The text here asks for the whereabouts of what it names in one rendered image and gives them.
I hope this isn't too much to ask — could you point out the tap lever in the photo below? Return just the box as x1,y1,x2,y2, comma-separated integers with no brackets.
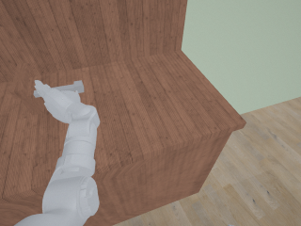
33,80,85,98

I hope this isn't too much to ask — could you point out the robot left upper arm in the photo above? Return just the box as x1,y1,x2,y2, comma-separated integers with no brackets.
14,175,100,226

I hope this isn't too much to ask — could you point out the counter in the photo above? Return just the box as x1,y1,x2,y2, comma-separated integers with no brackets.
0,0,246,226

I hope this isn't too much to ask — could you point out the left robot hand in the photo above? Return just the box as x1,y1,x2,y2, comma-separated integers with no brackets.
34,80,81,123

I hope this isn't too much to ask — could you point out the left robot forearm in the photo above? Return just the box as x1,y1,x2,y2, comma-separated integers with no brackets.
42,102,100,213

